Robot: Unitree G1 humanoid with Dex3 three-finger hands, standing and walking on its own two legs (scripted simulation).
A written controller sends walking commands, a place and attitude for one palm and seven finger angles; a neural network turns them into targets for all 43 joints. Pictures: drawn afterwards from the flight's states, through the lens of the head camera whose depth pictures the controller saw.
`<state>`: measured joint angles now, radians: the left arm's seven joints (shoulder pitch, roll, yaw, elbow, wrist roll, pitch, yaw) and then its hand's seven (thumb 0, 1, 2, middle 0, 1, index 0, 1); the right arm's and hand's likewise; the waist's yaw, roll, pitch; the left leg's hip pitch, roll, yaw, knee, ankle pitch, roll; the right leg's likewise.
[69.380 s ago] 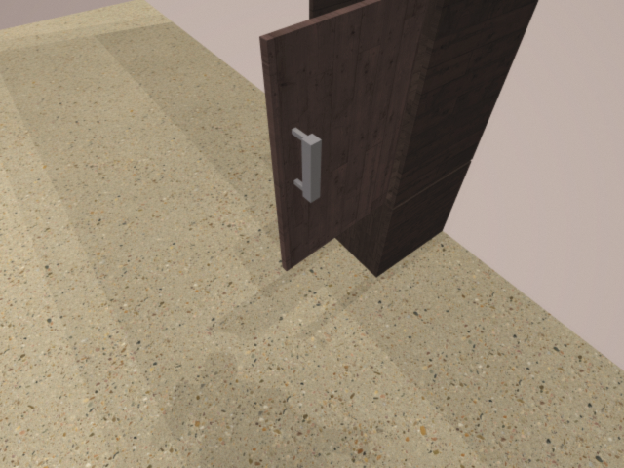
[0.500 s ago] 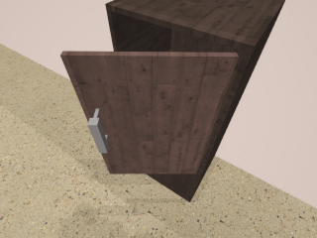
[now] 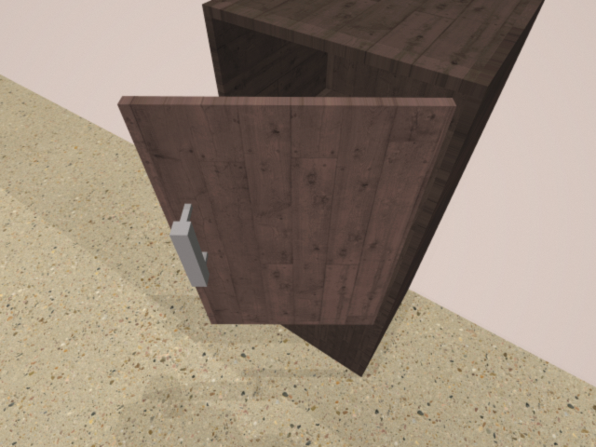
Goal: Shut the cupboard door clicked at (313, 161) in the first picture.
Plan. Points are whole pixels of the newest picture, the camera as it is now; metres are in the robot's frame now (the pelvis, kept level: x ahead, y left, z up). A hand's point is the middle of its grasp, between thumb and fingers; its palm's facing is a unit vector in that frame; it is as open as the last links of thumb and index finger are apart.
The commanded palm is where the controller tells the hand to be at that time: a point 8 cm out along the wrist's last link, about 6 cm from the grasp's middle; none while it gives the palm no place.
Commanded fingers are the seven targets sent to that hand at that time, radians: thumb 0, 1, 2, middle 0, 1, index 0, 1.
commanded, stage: come to a stop and stand still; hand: left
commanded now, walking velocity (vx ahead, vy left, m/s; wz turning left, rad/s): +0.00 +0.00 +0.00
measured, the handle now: (194, 245) +0.40 +0.20 +0.01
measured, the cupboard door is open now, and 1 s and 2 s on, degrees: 34 34 34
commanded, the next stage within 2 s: look again from close up in 0.38 s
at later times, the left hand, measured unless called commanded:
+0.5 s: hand out of the picture +0.00 +0.15 -0.18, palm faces +0.03 -0.98 -0.17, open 7.4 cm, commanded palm none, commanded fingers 0.00 0.90 0.90 -0.20 -0.30 -0.20 -0.30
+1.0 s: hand out of the picture +0.00 +0.14 -0.17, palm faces +0.03 -0.98 -0.17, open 7.4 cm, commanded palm none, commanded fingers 0.00 0.90 0.90 -0.20 -0.30 -0.20 -0.30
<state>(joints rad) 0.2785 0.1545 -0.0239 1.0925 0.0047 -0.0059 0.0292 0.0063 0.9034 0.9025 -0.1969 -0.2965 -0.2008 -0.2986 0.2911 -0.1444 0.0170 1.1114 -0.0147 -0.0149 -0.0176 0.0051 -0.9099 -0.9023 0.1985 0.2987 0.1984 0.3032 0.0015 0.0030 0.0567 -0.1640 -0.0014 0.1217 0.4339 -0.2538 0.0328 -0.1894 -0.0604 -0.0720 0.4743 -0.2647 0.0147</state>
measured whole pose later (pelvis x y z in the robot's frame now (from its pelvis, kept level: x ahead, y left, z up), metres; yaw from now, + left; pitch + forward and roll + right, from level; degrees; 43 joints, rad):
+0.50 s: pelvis +0.01 -0.01 +0.00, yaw +0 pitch -2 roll +1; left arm 0.28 0.14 -0.02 1.12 0.01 -0.01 0.03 0.01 0.91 0.90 -0.20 -0.30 -0.20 -0.30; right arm 0.26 -0.14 0.01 1.15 -0.01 -0.02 -0.03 0.01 -0.92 -0.90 0.20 0.30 0.20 0.30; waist 0.01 -0.01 0.05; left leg -0.12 0.02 0.11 0.41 -0.26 0.01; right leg -0.14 -0.04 -0.08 0.44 -0.27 0.00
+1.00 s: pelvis +0.01 -0.03 +0.00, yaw +0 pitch -1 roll +1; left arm 0.29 0.14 -0.02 1.12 0.00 -0.01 0.03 0.01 0.91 0.90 -0.20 -0.30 -0.20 -0.30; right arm 0.28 -0.12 0.01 1.16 -0.02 -0.01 -0.03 0.01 -0.92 -0.90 0.20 0.30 0.20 0.30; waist 0.01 -0.01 0.06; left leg -0.12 0.03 0.11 0.39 -0.24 -0.01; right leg -0.14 -0.02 -0.09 0.43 -0.27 -0.02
